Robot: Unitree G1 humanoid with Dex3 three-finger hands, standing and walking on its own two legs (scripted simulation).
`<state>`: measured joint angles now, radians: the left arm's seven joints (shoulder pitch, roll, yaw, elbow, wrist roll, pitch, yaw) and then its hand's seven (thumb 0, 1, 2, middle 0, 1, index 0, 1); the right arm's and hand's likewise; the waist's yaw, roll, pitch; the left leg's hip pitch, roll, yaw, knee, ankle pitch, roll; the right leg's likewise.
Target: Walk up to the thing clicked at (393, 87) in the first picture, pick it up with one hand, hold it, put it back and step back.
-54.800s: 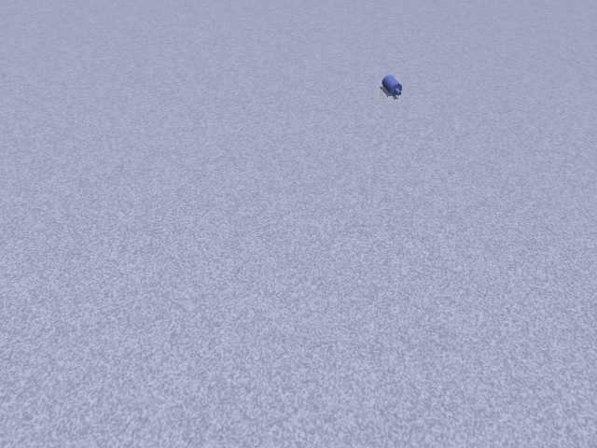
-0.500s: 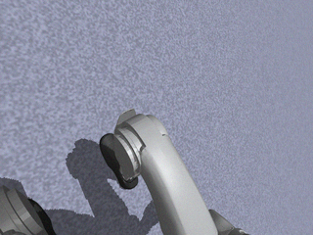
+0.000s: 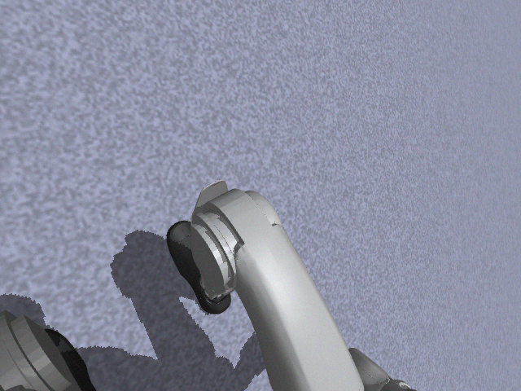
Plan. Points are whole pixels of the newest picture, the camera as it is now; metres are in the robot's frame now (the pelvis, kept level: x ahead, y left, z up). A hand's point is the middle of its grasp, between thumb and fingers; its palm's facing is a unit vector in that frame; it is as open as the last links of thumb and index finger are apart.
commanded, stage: settle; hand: left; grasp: from above
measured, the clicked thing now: out of the picture +0.55 +0.25 -0.28
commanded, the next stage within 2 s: lift in 0.66 s
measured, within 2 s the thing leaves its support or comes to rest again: leaves its support in 0.20 s
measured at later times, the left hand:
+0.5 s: hand out of the picture +0.53 +0.30 -0.17, palm faces -0.41 -0.12 -0.90, open 11.2 cm
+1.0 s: hand out of the picture +0.51 +0.29 -0.11, palm faces -0.42 -0.14 -0.90, open 11.0 cm
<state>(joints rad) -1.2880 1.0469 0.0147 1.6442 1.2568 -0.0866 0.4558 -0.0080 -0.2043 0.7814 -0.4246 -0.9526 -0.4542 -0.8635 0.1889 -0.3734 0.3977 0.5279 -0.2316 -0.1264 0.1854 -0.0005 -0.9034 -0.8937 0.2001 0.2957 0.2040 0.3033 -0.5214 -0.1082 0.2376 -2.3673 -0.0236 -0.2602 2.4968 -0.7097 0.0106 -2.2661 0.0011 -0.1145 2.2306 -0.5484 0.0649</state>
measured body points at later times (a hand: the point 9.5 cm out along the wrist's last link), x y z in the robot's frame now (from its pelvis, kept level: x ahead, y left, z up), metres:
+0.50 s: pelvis +0.01 +0.00 +0.01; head +0.28 +0.12 +0.35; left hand +0.55 +0.30 -0.12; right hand +0.04 -0.26 -0.05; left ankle +0.06 +0.12 -0.29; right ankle +0.15 -0.14 -0.29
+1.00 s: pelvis +0.00 -0.01 +0.03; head +0.25 +0.09 +0.39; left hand +0.53 +0.29 -0.06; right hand +0.05 -0.28 -0.05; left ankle +0.06 +0.12 -0.29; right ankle +0.15 -0.14 -0.29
